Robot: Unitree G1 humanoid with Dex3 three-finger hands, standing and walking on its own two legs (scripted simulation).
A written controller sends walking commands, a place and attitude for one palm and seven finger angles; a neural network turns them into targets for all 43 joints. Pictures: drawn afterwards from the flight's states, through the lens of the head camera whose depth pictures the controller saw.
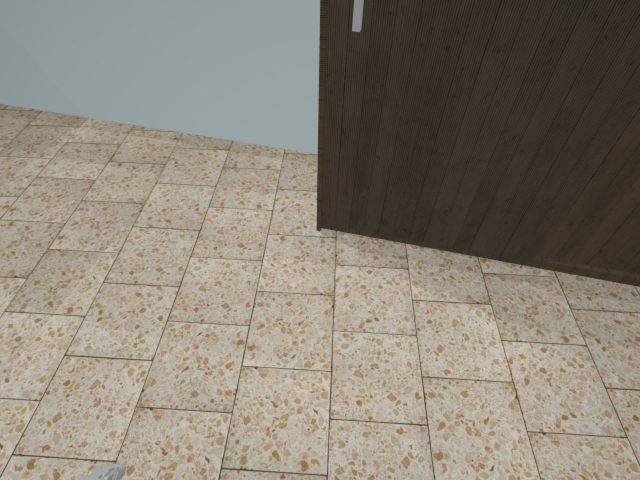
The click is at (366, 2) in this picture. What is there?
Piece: wardrobe's sliding door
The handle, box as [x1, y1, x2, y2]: [352, 0, 363, 31]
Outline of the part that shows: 354,0 352,30 359,31 361,27 363,0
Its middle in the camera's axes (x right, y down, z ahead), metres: +0.10 -0.66 +0.93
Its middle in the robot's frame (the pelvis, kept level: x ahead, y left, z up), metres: +1.17 -0.04 +0.23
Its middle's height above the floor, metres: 1.00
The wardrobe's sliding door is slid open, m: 0.00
